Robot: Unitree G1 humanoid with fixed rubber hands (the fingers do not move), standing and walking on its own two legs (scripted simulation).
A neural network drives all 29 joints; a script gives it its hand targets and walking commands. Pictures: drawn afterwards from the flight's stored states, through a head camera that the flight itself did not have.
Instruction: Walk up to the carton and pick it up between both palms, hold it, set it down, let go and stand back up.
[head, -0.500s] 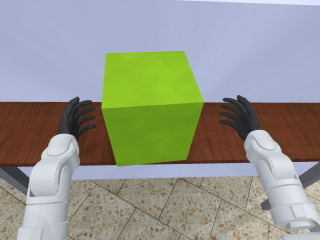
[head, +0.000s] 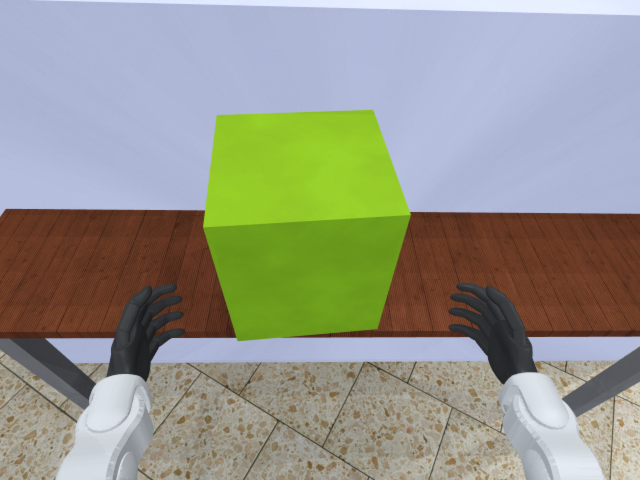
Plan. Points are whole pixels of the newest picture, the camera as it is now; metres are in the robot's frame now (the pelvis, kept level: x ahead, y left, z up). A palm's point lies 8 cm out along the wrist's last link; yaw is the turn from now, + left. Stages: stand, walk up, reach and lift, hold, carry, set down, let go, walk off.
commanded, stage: set down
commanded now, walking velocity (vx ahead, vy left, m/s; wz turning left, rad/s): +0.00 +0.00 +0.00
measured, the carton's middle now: (302, 229) +0.43 +0.05 +0.06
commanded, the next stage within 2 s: let go in 1.34 s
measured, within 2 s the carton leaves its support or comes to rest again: neither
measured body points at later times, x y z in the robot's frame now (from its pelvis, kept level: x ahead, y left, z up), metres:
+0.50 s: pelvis +0.01 +0.02 +0.00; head +0.03 +0.03 +0.45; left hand +0.22 +0.24 -0.01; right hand +0.23 -0.20 -0.01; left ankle +0.02 +0.15 -0.75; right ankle -0.01 -0.10 -0.75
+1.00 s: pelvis +0.02 +0.02 +0.00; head +0.03 +0.03 +0.45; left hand +0.18 +0.25 -0.07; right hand +0.20 -0.19 -0.07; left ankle +0.02 +0.15 -0.75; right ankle -0.01 -0.10 -0.75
